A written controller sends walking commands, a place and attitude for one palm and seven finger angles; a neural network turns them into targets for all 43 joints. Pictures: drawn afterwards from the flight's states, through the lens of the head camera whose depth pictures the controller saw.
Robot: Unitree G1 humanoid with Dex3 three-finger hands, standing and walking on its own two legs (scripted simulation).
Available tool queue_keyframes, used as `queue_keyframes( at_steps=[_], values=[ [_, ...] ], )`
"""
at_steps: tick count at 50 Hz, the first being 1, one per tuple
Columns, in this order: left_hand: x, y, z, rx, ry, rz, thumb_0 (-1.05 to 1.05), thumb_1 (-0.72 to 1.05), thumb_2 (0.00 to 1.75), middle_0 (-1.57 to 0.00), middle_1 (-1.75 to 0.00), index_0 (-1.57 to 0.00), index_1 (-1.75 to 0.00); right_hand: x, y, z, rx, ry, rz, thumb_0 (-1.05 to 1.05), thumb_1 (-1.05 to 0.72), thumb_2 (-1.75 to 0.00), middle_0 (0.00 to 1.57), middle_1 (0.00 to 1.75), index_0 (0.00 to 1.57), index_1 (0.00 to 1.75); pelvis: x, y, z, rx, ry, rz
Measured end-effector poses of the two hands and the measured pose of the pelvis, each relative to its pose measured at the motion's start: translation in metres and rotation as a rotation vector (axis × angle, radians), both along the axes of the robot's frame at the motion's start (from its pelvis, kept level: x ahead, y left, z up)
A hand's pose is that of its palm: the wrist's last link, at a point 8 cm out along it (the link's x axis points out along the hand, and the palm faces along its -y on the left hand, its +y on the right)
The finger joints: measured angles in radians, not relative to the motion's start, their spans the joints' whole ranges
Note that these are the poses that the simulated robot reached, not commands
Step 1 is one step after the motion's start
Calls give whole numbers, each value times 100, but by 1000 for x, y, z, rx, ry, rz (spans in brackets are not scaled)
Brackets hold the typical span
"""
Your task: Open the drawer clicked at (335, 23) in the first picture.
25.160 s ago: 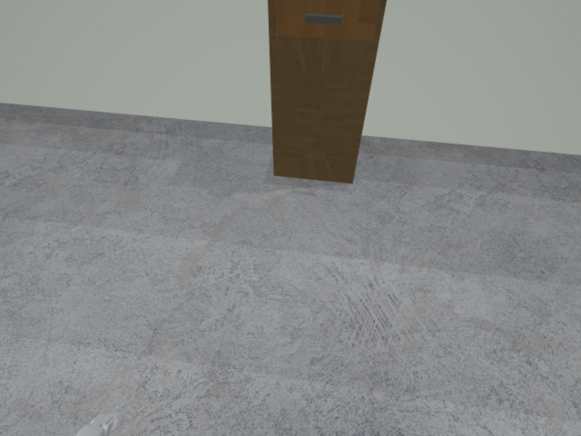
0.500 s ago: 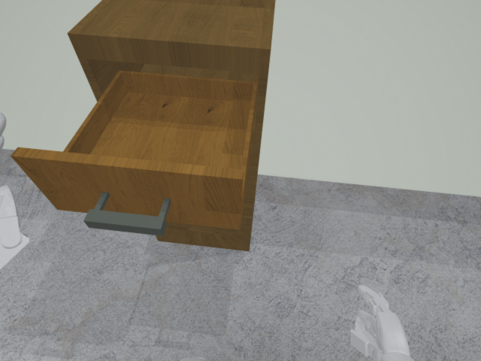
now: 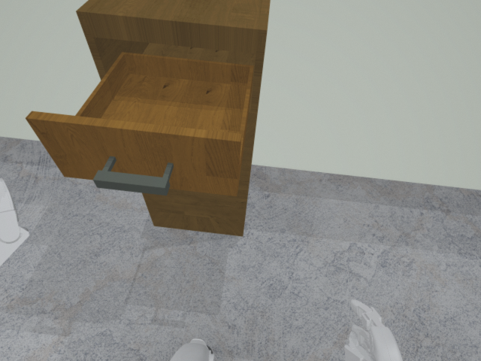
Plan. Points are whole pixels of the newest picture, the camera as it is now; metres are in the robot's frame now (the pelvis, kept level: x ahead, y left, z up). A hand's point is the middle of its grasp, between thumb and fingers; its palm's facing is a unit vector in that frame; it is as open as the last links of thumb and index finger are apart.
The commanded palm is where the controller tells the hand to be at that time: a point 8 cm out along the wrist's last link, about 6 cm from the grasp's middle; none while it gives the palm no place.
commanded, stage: step back with the hand held close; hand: left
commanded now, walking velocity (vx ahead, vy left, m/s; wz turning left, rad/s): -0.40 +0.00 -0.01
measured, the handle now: (136, 173) +0.41 +0.23 +0.05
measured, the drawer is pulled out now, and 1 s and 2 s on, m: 0.29 0.29 0.29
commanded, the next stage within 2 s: stop stepping back and stand still in 0.18 s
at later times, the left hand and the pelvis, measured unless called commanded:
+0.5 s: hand out of the picture +0.05 +0.21 +0.24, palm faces +0.42 -0.75 -0.51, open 7.4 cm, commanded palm -0.01 +0.26 +0.24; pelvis -0.13 -0.03 +0.01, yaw +2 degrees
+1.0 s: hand out of the picture +0.01 +0.20 +0.23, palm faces +0.44 -0.75 -0.49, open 7.4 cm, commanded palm -0.06 +0.25 +0.24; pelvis -0.17 -0.03 +0.01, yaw +3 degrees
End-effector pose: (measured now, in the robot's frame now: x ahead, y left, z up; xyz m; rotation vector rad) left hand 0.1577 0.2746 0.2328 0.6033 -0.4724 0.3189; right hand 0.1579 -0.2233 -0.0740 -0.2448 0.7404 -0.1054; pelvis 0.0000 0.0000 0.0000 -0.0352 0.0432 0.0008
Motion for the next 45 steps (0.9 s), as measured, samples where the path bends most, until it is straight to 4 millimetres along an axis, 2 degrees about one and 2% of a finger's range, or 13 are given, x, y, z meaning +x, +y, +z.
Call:
queue_keyframes(
  at_steps=[3, 7, 10, 14, 18, 22, 27, 31, 34, 38, 42, 45],
  values=[
    [-6, -1, 1, -8, 27, -14, 1, 89, 90, -22, -30, -21, -31, -6, 2, 3, -5, 41, 6, 1, -90, -89, 21, 30, 20, 30, -8, 2, 8, 19, 2, 12],
    [-17, 9, 6, 17, 31, -18, 1, 88, 90, -22, -30, -21, -31, -7, 6, 15, -40, 9, 9, 1, -90, -89, 21, 30, 20, 30, -17, 9, 10, 19, 15, 22],
    [-27, 13, 6, 32, 24, -36, 1, 89, 90, -22, -30, -21, -31, -7, 11, 19, -40, -37, 15, 1, -90, -90, 20, 30, 20, 30, -37, 12, 8, 21, 10, 27],
    [-50, 11, 6, 9, 63, -46, 1, 89, 90, -22, -30, -21, -31, -23, 20, 30, -8, -83, 49, 1, -90, -89, 20, 30, 20, 30, -64, 10, 15, -1, -7, 4],
    [-84, -4, 11, -4, 72, -67, 1, 89, 90, -22, -30, -21, -31, -52, 20, 37, 22, -117, 56, 1, -90, -89, 21, 30, 20, 30, -89, 2, 17, -15, -19, -12],
    [-119, -19, 19, 11, 40, -52, 1, 89, 90, -22, -30, -21, -31, -87, 10, 35, 36, -121, 48, 1, -90, -89, 21, 30, 20, 30, -113, -11, 15, -1, -18, 0],
    [-160, -34, 23, 44, 2, 27, 1, 89, 90, -22, -30, -21, -31, -130, -16, 13, 40, -56, 49, 1, -90, -89, 21, 30, 20, 30, -148, -32, 6, 59, -5, 20],
    [-182, -39, 32, 15, -33, 57, 1, 88, 90, -22, -30, -21, -31, -170, -43, 7, 14, 58, 12, 1, -90, -89, 21, 30, 20, 30, -155, -40, 18, 83, -6, 29],
    [-188, -39, 31, -9, -39, 84, 1, 89, 90, -22, -30, -21, -31, -192, -61, 6, -12, 81, -28, 1, -90, -89, 21, 30, 20, 30, -157, -43, 22, 97, 5, 42],
    [-187, -35, 17, -48, 8, 115, 1, 89, 90, -22, -30, -21, -31, -204, -77, 2, -50, 94, -53, 1, -90, -90, 20, 30, 20, 30, -161, -42, 22, 97, 9, 63],
    [-187, -30, 2, -65, 54, 125, 1, 89, 90, -22, -30, -21, -31, -201, -78, 0, -72, 73, -55, 1, -90, -90, 20, 30, 20, 30, -163, -37, 15, 72, 1, 71],
    [-188, -29, -1, -46, 50, 99, 1, 89, 90, -22, -30, -21, -31, -191, -69, 1, -56, 33, -53, 1, -90, -90, 20, 30, 20, 30, -168, -35, 9, 67, -14, 70]
  ],
)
